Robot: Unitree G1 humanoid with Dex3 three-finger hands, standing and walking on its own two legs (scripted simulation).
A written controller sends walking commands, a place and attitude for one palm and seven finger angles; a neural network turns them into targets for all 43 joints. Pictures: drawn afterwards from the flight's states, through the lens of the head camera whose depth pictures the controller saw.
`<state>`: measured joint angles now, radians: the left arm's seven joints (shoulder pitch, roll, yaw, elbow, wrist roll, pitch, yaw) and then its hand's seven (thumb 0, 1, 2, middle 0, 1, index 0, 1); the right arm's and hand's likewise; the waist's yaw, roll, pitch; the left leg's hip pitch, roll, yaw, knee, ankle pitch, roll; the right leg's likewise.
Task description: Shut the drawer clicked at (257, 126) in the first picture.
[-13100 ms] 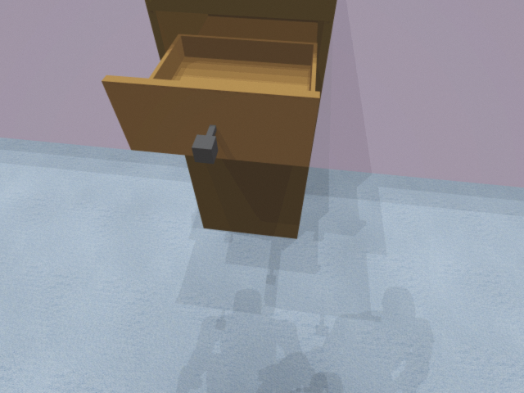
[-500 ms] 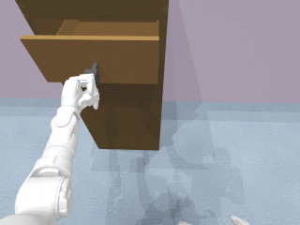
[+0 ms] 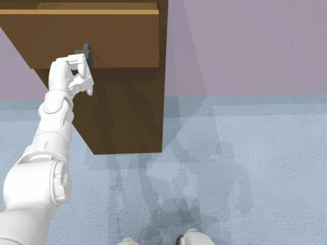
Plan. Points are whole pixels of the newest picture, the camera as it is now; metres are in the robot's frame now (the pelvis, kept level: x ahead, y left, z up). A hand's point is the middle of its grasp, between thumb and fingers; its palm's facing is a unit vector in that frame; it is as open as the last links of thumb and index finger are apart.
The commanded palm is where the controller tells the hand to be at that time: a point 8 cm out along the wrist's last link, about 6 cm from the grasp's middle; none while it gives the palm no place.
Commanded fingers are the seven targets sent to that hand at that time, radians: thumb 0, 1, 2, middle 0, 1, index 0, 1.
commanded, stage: push the drawer shut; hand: left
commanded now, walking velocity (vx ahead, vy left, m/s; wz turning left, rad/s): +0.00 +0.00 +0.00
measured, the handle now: (84, 54) +0.57 +0.17 +0.11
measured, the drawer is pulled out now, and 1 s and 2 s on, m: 0.04 0.00 0.00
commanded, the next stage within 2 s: pull the fist back off the drawer in 0.62 s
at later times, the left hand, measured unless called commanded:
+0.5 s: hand (94, 65) +0.54 +0.14 +0.11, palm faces +0.02 -1.00 -0.03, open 3.0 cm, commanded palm +0.54 +0.19 +0.11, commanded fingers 0.00 0.90 0.90 -1.40 -1.60 -1.40 -1.60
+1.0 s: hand (94, 64) +0.54 +0.14 +0.11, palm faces +0.03 -1.00 -0.03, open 3.1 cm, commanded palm +0.52 +0.18 +0.11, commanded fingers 0.00 0.90 0.90 -1.40 -1.60 -1.40 -1.60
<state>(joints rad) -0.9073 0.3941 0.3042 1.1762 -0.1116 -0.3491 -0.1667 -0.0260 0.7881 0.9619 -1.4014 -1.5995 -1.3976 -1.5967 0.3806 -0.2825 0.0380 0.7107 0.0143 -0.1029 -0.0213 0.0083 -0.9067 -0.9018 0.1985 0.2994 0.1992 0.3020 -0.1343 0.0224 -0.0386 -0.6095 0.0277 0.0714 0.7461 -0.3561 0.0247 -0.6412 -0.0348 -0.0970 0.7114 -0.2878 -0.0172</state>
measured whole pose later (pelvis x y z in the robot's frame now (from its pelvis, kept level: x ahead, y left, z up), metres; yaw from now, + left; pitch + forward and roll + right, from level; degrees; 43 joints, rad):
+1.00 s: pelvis -0.01 +0.00 -0.01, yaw +1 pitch +18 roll -2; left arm -1.11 0.48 0.33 1.33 -0.05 -0.34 -0.10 0.02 0.79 1.04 -1.40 -1.60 -1.40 -1.60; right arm 0.44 -0.30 0.05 0.72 -0.03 -0.09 -0.01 0.00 -0.91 -0.90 0.20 0.30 0.20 0.30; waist -0.20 0.03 -0.05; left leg -0.75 0.03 0.05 0.81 -0.36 0.03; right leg -0.76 -0.03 -0.12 0.74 -0.28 -0.02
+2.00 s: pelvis +0.04 +0.00 +0.02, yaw +0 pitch +3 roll +0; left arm -0.27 0.25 0.22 0.37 -0.22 -0.11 -0.18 0.02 0.90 0.90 -1.40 -1.60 -1.40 -1.60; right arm 0.24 -0.27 0.03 0.61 0.06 -0.08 -0.04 0.01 -0.91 -0.90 0.20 0.30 0.20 0.30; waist -0.01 0.07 -0.06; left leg -0.27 0.02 0.07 0.56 -0.34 0.01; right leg -0.32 -0.02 -0.09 0.56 -0.29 -0.02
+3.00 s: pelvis +0.03 +0.01 +0.03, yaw +0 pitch -5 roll -1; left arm 0.51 0.30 0.27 -0.44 -0.04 -0.10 0.13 0.02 0.90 0.90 -1.41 -1.60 -1.40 -1.60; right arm 0.20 -0.23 0.02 0.64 0.00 -0.13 -0.07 0.01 -0.91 -0.90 0.20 0.30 0.20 0.30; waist 0.07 0.08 0.03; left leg -0.05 0.00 0.07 0.42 -0.28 0.03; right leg -0.09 -0.03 -0.09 0.41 -0.22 0.00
